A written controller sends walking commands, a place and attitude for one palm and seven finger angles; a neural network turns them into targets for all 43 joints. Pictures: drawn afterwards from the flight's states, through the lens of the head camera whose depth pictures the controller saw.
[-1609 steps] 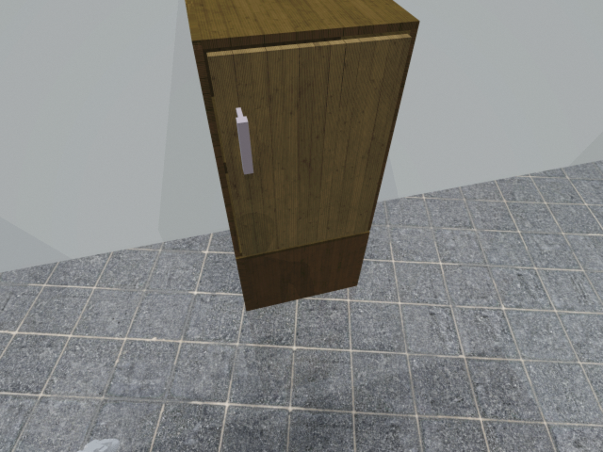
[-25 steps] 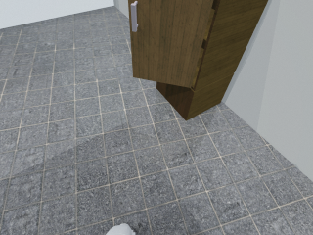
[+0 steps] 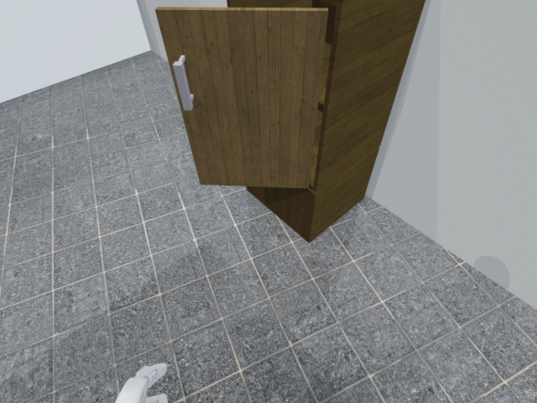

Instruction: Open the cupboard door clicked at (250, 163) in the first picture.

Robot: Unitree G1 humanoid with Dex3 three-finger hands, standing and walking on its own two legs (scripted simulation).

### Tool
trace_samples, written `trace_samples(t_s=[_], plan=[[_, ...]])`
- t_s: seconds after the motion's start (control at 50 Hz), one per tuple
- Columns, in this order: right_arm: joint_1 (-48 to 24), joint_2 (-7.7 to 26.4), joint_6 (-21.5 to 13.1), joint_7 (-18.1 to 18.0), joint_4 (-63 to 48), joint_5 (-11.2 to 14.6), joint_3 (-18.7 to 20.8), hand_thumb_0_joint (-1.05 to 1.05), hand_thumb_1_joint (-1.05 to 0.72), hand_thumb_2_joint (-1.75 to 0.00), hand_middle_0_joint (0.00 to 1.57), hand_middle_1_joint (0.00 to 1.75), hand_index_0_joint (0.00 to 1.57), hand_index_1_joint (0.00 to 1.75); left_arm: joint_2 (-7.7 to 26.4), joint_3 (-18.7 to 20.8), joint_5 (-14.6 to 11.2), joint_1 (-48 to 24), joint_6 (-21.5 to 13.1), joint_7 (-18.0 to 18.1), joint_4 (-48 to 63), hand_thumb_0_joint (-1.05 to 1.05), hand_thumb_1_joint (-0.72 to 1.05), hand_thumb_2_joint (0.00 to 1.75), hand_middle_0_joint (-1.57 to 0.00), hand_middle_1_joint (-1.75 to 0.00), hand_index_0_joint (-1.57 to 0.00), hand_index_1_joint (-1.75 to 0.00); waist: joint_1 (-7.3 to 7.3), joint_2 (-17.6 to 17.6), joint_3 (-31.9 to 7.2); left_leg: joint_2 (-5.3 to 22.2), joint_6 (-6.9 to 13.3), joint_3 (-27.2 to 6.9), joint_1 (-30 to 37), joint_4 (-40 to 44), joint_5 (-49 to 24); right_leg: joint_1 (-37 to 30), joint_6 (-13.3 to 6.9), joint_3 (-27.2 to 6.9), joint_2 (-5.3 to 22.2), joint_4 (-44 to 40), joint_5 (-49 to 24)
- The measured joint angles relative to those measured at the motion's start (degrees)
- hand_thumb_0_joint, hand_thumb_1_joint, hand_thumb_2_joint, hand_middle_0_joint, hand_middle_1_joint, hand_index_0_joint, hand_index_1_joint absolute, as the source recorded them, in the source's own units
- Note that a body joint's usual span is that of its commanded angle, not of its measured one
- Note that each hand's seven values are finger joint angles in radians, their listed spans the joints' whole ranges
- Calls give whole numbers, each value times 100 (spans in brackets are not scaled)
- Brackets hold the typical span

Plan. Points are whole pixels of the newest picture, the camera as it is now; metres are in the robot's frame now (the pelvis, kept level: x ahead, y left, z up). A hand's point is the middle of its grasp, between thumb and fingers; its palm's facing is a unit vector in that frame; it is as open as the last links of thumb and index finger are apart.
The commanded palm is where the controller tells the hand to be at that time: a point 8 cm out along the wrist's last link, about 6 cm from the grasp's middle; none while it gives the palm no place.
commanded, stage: take the last steps up to it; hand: left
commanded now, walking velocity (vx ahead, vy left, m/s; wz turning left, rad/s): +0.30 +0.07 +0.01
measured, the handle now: (185, 83) +0.86 +0.24 +0.03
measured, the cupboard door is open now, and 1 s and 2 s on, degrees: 44 44 44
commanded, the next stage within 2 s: come to a stop and stand still in 0.54 s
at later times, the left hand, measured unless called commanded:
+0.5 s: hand out of the picture +0.13 +0.26 -0.18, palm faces +0.07 -0.99 -0.16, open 7.4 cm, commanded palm none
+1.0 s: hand (163, 286) +0.37 +0.24 -0.17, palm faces -0.01 -0.98 -0.19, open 7.4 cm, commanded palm none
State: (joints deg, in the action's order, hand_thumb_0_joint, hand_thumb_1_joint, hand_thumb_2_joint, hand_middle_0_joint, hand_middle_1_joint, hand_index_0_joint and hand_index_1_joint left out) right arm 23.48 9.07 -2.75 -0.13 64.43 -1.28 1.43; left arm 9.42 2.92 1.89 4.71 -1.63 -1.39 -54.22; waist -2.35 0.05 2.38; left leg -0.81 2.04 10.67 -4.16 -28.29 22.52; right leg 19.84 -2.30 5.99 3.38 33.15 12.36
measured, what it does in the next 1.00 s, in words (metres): walks ahead: left foot, then right foot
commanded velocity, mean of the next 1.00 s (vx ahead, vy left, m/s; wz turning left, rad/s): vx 0.05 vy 0.03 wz -0.02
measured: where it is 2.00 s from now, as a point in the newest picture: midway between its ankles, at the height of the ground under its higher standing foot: (258, 401)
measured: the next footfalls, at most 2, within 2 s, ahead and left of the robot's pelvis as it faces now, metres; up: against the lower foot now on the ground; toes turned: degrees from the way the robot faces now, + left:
left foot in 0.38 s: +0.27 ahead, +0.17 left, +0.00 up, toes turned +8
right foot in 0.78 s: +0.37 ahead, +0.00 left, +0.00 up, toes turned -4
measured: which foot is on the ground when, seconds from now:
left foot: down 0.00-0.00, up 0.02-0.36, down 0.38-1.00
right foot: down 0.00-0.38, up 0.40-0.76, down 0.78-1.00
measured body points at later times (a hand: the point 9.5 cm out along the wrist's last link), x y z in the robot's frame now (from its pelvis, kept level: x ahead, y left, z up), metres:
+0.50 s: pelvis +0.18 +0.08 +0.00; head +0.20 +0.10 +0.45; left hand +0.13 +0.31 -0.16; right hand +0.27 -0.16 -0.13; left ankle +0.23 +0.16 -0.73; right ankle +0.10 -0.05 -0.65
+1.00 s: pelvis +0.27 +0.07 +0.00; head +0.31 +0.07 +0.45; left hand +0.37 +0.29 -0.15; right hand +0.25 -0.15 -0.16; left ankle +0.23 +0.16 -0.73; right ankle +0.30 -0.05 -0.73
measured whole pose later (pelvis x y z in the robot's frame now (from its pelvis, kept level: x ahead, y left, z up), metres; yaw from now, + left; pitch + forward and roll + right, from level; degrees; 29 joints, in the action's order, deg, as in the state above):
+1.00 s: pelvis +0.27 +0.07 +0.00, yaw +0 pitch +0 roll +1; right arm 16.9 7.3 1.6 -1.5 62.7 0.0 1.9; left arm 9.1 1.7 0.8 6.8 1.1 1.7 -58.0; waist -2.4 -1.0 3.2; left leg 0.9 -0.1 8.0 -11.1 -32.2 20.3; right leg 18.7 -0.5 4.3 3.1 33.2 14.7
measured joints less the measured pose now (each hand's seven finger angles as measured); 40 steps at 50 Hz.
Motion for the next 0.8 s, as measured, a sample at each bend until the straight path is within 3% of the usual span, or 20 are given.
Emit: trace_samples(t_s=[0.06, 0.12, 0.22, 0.34, 0.38, 0.44, 0.48, 0.52, 0.64, 0.72, 0.78, 0.8], plan=[[-69, -11, 146, 35, 96, 40, 24, 0, -91, -90, 20, 29, 20, 30, -74, -32, -55, 139, -149, 55, -5, 0, 91, 89, -20, -30, -20, -30, -10, 91, 96, 114, -121, -420, -898, -2307, 515, -252, -60, 122, -89, 61, 289], [-275, 8, 228, 55, 29, 28, 76, 1, -91, -90, 20, 29, 20, 30, -154, -41, -84, 499, -173, 119, -136, 0, 91, 89, -20, -30, -20, -30, 22, 103, 54, 304, -257, -635, -1714, -3176, -12, -663, 25, 158, -162, -472, 194], [-666, -21, 223, 135, -269, 15, 151, 1, -91, -90, 20, 29, 19, 30, 83, 127, -86, 989, -223, 180, -423, -2, 96, 89, -20, -30, -20, -30, 141, -18, -67, 633, -413, -688, -2348, -2161, -717, -1193, 93, 211, -166, -1180, 112], [-1149, 161, 130, 205, -544, 9, 195, 1, -92, -90, 19, 29, 19, 30, 164, 85, -36, 1534, -114, 99, -867, -1, 93, 89, -20, -30, -20, -30, 396, -126, -71, 540, -366, -525, -2063, -626, -1035, -1598, 398, 158, 26, -1062, 577], [-1246, 259, 11, 194, -672, -8, 178, 1, -92, -90, 19, 29, 19, 30, 126, 77, -41, 1753, -40, 79, -956, 0, 92, 89, -20, -30, -20, -30, 431, -90, -96, 481, -229, -464, -1781, -204, -1305, -1509, 424, 90, 94, -522, 979], [-1383, 202, -113, 80, -806, -51, 129, 0, -91, -90, 19, 29, 19, 30, 152, 48, -46, 1756, 130, 88, -1057, 0, 92, 89, -20, -30, -20, -30, 400, -234, -25, 365, 68, -282, -1797, -674, -1089, -635, 181, -261, 126, 1740, 1625], [-1335, 124, -132, 12, -838, -40, 72, 0, -91, -90, 19, 29, 19, 30, 164, 37, -38, 1627, 170, 81, -1054, 1, 92, 89, -20, -30, -20, -30, 390, -278, -43, 294, 133, -197, -1610, -517, -911, -5, 120, -319, 92, 2861, 1360], [-1234, 36, -157, -39, -787, -27, 8, 0, -91, -90, 20, 29, 19, 30, 157, 32, -26, 1436, 165, 66, -969, 1, 91, 89, -20, -30, -20, -30, 392, -291, -47, 214, 120, -147, -1349, -155, -1002, 432, 143, -289, 111, 3185, 1008], [-849, 5, -130, -111, -477, -2, -12, -1, -94, -90, 20, 29, 20, 30, 45, 7, -21, 875, 137, 122, -626, 1, 92, 90, -20, -30, -20, -30, 318, -193, -82, 60, 183, -84, -664, 628, -1101, 796, 221, -213, 150, 2003, 525], [-596, -66, -19, -119, -266, -16, -65, 0, -93, -90, 20, 29, 20, 30, 117, -16, -44, 550, 163, 138, -512, 1, 94, 90, -20, -30, -20, -30, 178, -159, -51, 25, 126, -101, -443, 599, -897, 481, 241, -205, 116, 919, 309], [-445, -172, 96, -140, -100, 24, -108, 0, -92, -90, 20, 29, 20, 30, 176, -59, -61, 414, 121, 175, -429, 1, 93, 90, -20, -30, -20, -30, 136, -230, -28, -9, 28, -99, -459, 182, -541, -61, 233, -310, 86, -88, -373], [-449, -181, 149, -133, -42, 53, -105, 0, -92, -90, 20, 29, 20, 30, 165, -74, -68, 389, 103, 197, -442, 1, 93, 90, -20, -30, -20, -30, 139, -209, -30, 22, -11, -76, -488, 32, -406, -124, 224, -337, 56, -144, -157]])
